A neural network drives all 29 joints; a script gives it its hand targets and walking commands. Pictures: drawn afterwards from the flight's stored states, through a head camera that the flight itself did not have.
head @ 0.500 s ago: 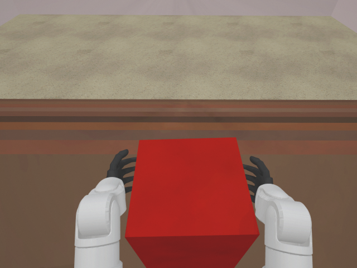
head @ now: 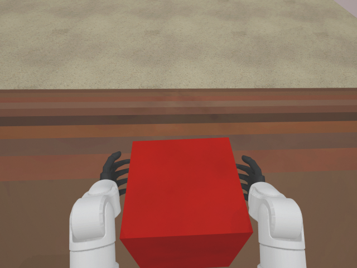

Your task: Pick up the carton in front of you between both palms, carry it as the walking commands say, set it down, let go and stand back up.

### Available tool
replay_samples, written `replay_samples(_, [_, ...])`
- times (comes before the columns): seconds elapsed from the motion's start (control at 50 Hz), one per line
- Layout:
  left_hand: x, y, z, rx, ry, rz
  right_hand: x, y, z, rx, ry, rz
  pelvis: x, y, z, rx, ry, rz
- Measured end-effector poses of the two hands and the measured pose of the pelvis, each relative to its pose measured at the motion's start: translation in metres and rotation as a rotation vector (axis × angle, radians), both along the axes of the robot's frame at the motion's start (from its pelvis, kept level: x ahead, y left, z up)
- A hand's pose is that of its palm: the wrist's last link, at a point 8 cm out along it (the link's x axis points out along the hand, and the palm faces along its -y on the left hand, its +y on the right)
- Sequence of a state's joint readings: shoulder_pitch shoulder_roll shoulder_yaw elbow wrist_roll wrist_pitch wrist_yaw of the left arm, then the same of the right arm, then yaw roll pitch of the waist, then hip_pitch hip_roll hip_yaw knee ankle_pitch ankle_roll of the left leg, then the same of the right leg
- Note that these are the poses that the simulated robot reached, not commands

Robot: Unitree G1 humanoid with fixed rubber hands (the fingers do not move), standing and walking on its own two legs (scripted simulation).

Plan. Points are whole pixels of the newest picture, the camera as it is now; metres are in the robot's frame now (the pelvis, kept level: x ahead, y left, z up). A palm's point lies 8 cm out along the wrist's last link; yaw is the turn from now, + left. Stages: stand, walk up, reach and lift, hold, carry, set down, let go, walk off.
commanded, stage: carry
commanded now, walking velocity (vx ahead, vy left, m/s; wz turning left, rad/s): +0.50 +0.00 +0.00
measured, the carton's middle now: (183, 207) +0.26 +0.00 -0.02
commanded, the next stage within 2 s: none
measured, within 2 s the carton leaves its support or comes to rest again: neither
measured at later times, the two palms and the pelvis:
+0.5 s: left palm (131, 67) +0.64 +0.14 +0.10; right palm (228, 66) +0.66 -0.16 +0.09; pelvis +0.33 -0.04 -0.01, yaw +3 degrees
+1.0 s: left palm (141, 22) +1.01 +0.14 +0.06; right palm (213, 27) +0.99 -0.16 +0.06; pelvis +0.63 +0.01 -0.02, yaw +2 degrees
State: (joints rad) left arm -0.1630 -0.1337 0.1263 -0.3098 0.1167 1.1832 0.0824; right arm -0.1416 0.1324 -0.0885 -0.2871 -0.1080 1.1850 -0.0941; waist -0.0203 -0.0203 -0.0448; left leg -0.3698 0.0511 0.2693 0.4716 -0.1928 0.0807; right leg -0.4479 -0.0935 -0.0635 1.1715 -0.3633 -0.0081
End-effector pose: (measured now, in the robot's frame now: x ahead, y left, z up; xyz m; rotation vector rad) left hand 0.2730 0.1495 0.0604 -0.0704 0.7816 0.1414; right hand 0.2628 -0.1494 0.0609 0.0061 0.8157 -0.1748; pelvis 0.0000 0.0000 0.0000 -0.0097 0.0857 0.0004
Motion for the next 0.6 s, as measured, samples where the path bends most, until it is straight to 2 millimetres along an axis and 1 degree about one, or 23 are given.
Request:
replay_samples(0.08, [0.049, 0.0, 0.01, 0.002, -0.018, -0.024, 0.045, 0.0, 0.012, -0.007, -0.018, -0.016, 0.049, 0.004, 0.011, -0.019, 0.006, 0.009])
replay_samples(0.12, [0.075, 0.0, 0.016, 0.005, -0.042, -0.023, 0.072, 0.0, 0.019, -0.007, -0.042, -0.013, 0.076, 0.003, 0.013, -0.023, 0.006, 0.014])
replay_samples(0.18, [0.114, 0.001, 0.025, 0.012, -0.086, -0.006, 0.117, 0.001, 0.027, -0.002, -0.085, 0.004, 0.12, -0.001, 0.011, -0.019, 0.001, 0.02])
replay_samples(0.26, [0.175, -0.002, 0.035, 0.022, -0.149, 0.027, 0.187, -0.003, 0.033, 0.017, -0.149, 0.03, 0.182, -0.01, 0.0, -0.003, -0.013, 0.029])
replay_samples(0.34, [0.248, -0.011, 0.038, 0.039, -0.213, 0.062, 0.269, -0.011, 0.027, 0.047, -0.214, 0.058, 0.248, -0.024, -0.025, 0.007, -0.042, 0.051])
replay_samples(0.38, [0.281, -0.013, 0.037, 0.062, -0.195, 0.076, 0.308, -0.012, 0.023, 0.042, -0.196, 0.094, 0.271, -0.029, -0.028, -0.001, -0.043, 0.051])
replay_samples(0.46, [0.335, -0.011, 0.035, 0.082, -0.102, 0.088, 0.372, -0.01, 0.023, 0.028, -0.105, 0.133, 0.311, -0.037, -0.016, 0.008, -0.035, 0.056])
replay_samples(0.52, [0.38, -0.01, 0.041, 0.085, -0.079, 0.084, 0.417, -0.009, 0.031, 0.019, -0.083, 0.14, 0.342, -0.04, -0.007, 0.019, -0.025, 0.054])
replay_samples(0.6, [0.448, -0.011, 0.055, 0.09, -0.093, 0.057, 0.479, -0.01, 0.044, 0.001, -0.097, 0.136, 0.387, -0.039, -0.002, 0.027, -0.011, 0.045])
